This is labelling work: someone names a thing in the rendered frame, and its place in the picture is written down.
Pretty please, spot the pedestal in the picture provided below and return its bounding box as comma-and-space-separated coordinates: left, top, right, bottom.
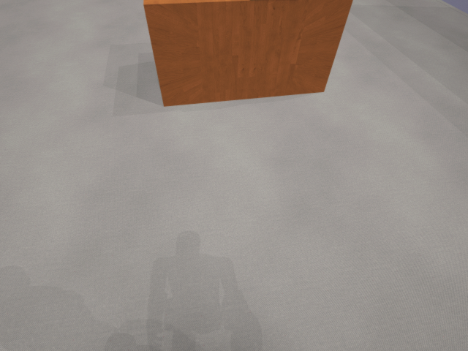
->
143, 0, 353, 107

